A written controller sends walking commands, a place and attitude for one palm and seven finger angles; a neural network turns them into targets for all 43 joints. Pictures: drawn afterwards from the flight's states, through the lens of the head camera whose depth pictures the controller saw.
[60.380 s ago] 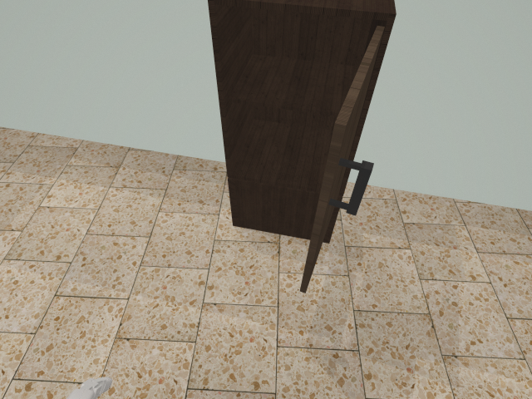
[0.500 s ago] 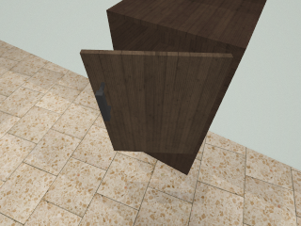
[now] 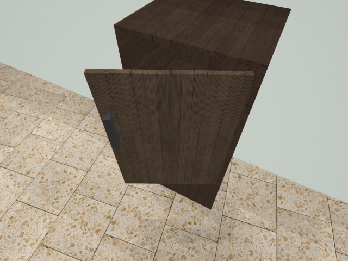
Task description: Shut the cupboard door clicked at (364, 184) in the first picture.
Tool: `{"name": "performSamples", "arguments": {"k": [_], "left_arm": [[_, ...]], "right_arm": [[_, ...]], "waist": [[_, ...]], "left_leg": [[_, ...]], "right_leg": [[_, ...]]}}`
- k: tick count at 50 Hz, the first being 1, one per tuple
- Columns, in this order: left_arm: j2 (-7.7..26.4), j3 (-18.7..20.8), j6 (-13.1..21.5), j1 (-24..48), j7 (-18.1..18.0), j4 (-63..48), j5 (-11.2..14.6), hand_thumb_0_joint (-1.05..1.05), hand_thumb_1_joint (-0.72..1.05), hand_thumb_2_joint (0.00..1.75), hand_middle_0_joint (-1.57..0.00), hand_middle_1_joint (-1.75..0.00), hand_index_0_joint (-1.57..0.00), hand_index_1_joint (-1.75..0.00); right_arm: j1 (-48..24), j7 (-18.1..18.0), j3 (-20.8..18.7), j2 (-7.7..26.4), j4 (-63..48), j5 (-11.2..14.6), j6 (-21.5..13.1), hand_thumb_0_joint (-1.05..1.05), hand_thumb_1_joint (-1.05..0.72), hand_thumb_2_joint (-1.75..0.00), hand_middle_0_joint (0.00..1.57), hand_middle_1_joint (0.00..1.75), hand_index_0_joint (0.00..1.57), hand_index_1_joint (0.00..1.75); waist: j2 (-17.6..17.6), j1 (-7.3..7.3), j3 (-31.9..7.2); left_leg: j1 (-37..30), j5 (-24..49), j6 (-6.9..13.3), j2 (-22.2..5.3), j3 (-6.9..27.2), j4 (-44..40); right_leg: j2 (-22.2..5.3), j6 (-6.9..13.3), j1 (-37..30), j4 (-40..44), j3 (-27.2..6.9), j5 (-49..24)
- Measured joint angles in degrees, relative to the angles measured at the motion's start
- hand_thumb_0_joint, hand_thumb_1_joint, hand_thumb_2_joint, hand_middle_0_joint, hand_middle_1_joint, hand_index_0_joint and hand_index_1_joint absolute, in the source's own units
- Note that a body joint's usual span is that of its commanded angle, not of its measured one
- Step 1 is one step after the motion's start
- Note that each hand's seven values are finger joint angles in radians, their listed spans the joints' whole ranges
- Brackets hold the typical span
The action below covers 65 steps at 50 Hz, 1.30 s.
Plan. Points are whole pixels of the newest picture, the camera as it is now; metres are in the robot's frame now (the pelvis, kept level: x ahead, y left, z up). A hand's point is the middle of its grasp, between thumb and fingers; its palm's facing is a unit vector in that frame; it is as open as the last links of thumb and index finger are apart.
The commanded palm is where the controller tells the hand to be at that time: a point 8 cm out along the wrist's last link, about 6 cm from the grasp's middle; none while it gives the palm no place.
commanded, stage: come to a stop and stand still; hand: left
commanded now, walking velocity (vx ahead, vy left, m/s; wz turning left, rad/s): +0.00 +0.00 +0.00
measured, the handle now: (113, 127) +0.47 +0.20 +0.00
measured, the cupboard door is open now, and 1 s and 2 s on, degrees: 27 27 27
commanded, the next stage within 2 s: look again from close up in 0.06 s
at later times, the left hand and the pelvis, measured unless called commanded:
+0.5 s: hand out of the picture +0.00 +0.22 -0.18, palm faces +0.00 -0.98 -0.19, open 7.4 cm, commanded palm none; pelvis -0.02 +0.05 -0.01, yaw -1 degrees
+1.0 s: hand out of the picture -0.06 +0.22 -0.18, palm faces -0.03 -0.98 -0.19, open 7.4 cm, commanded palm none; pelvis -0.04 +0.05 +0.00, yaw -3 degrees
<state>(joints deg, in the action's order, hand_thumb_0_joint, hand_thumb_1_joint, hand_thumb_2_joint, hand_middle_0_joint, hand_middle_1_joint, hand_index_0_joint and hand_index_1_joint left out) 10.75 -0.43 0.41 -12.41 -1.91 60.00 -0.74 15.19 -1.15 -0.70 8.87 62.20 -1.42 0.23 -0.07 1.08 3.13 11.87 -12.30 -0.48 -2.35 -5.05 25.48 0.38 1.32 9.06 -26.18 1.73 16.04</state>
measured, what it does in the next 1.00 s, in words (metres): shifts its weight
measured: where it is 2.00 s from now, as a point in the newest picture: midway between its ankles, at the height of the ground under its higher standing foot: outside the picture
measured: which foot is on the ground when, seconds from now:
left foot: down 0.00-1.00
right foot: down 0.00-1.00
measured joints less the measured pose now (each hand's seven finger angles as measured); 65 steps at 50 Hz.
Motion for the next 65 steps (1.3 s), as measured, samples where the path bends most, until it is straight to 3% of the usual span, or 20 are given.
{"name": "performSamples", "arguments": {"k": [5,14,29,41,45,51,54,55,58,61,65], "left_arm": [[-0.6,-0.1,-0.2,-2.5,-0.5,-1.4,-0.1,0.01,0.91,0.90,-0.20,-0.30,-0.20,-0.30],[-0.8,-0.2,-0.7,-3.6,-0.7,-2.4,-0.1,0.01,0.90,0.90,-0.20,-0.30,-0.20,-0.30],[-0.9,-0.4,-1.1,-4.4,-0.4,-1.9,-0.6,0.01,0.91,0.90,-0.20,-0.30,-0.20,-0.30],[-0.9,-0.4,-1.0,-5.8,-0.4,-0.1,-0.6,0.01,0.91,0.90,-0.20,-0.30,-0.20,-0.30],[-1.2,-0.1,-1.6,-6.6,0.0,0.7,-0.9,0.01,0.91,0.90,-0.20,-0.30,-0.19,-0.30],[-1.9,1.1,-3.3,-8.2,1.2,0.7,-1.1,0.01,0.91,0.90,-0.20,-0.29,-0.19,-0.30],[-2.3,1.5,-2.9,-8.8,1.5,0.4,-1.0,0.01,0.91,0.90,-0.20,-0.29,-0.19,-0.30],[-2.5,1.6,-2.6,-8.8,1.4,0.5,-1.1,0.01,0.91,0.90,-0.20,-0.29,-0.19,-0.30],[-3.0,1.5,-1.8,-9.3,0.6,0.4,-0.9,0.00,0.91,0.90,-0.20,-0.29,-0.19,-0.30],[-3.5,1.6,-0.7,-9.5,0.2,0.6,-0.7,0.00,0.91,0.90,-0.20,-0.29,-0.19,-0.30],[-4.4,1.3,0.3,-8.9,0.3,1.2,-1.0,0.00,0.90,0.90,-0.20,-0.30,-0.20,-0.30]], "right_arm": [[0.2,0.0,-0.7,1.0,-2.2,-0.1,0.8,0.01,-0.90,-0.89,0.20,0.30,0.20,0.30],[-2.3,0.2,-0.6,1.0,-3.5,0.2,0.4,0.01,-0.91,-0.89,0.19,0.30,0.20,0.30],[-3.9,0.7,-0.4,0.8,-3.1,0.5,0.4,0.00,-0.91,-0.89,0.20,0.30,0.20,0.30],[-2.0,0.9,-0.6,0.6,-0.6,0.6,0.8,0.01,-0.91,-0.89,0.20,0.30,0.20,0.30],[-1.3,0.7,-0.9,0.2,0.2,0.4,1.0,0.01,-0.91,-0.89,0.20,0.30,0.20,0.30],[-1.0,-0.1,-1.7,0.3,0.0,-0.2,1.3,0.01,-0.90,-0.89,0.20,0.30,0.20,0.30],[-0.7,-0.4,-2.1,0.7,0.1,-0.3,1.3,0.00,-0.90,-0.89,0.20,0.30,0.20,0.30],[-0.5,-0.4,-2.2,0.9,0.2,-0.2,1.5,0.00,-0.90,-0.89,0.20,0.30,0.20,0.30],[0.4,-0.3,-2.3,0.9,0.7,0.1,2.4,0.01,-0.91,-0.89,0.20,0.30,0.20,0.30],[0.7,0.1,-2.3,0.3,0.9,0.0,2.4,0.01,-0.91,-0.89,0.19,0.30,0.20,0.30],[0.6,0.3,-2.4,-0.4,0.5,0.1,1.5,0.01,-0.91,-0.89,0.19,0.30,0.20,0.30]], "waist": [[-1.8,0.06,-1.0],[0.1,-1.18,-0.9],[1.0,-1.50,0.2],[1.0,-1.26,0.3],[0.8,-1.12,-0.4],[0.0,-1.14,-0.9],[-0.1,-1.09,-1.0],[-0.6,-1.07,-1.0],[-0.9,-1.20,-1.8],[0.0,-1.54,-2.0],[0.4,-1.44,-1.5]], "left_leg": [[2.5,-2.9,0.6,0.3,0.4,5.2],[2.4,-3.8,2.1,1.3,-0.7,7.1],[2.6,-0.4,4.5,2.9,-2.1,3.7],[2.3,2.0,5.3,4.0,-2.6,0.6],[2.0,2.1,5.2,3.9,-2.9,-0.1],[2.1,1.9,4.5,2.3,-4.6,-0.1],[2.8,1.1,3.5,1.6,-5.0,1.4],[3.5,-0.5,3.0,1.0,-4.6,3.2],[7.3,-9.8,2.0,0.3,-2.0,12.8],[11.0,-11.3,1.7,0.0,-0.1,23.9],[11.3,-11.8,1.1,-0.7,-0.1,24.9]], "right_leg": [[-0.5,-0.5,1.6,-4.0,0.4,2.3],[-1.7,-2.1,2.0,-6.1,-0.7,2.9],[-3.2,-4.2,2.5,-2.6,-2.0,-1.1],[-4.1,-4.7,2.8,-0.7,-2.5,-3.0],[-4.2,-3.4,3.4,-2.1,-2.3,-0.5],[-3.1,-1.7,6.7,-11.2,1.3,6.8],[-2.5,-1.0,4.4,-5.1,2.8,3.6],[-2.1,-0.4,3.9,-3.7,3.2,0.0],[-1.0,1.1,2.8,-1.9,4.8,-0.9],[-0.5,1.8,1.2,1.1,5.7,-1.2],[-0.4,1.9,-0.4,1.9,7.4,-0.6]]}}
